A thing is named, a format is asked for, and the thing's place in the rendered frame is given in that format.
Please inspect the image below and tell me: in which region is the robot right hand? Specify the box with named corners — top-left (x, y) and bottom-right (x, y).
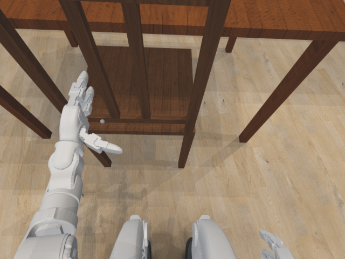
top-left (259, 229), bottom-right (295, 259)

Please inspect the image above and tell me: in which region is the robot left upper arm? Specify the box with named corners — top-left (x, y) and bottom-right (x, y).
top-left (16, 233), bottom-right (78, 259)

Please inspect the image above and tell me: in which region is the right robot shin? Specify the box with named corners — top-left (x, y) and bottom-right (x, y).
top-left (191, 215), bottom-right (210, 259)

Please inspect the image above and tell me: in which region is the robot left hand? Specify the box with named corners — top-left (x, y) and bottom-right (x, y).
top-left (59, 71), bottom-right (123, 154)

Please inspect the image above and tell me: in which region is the robot right thigh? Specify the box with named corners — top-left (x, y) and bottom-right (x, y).
top-left (192, 219), bottom-right (238, 259)

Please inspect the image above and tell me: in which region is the table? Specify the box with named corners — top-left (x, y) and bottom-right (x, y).
top-left (0, 0), bottom-right (345, 143)

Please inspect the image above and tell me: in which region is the left robot forearm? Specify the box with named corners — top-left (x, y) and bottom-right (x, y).
top-left (13, 140), bottom-right (85, 259)

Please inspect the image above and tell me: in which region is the chair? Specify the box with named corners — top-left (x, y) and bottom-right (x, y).
top-left (0, 0), bottom-right (231, 168)

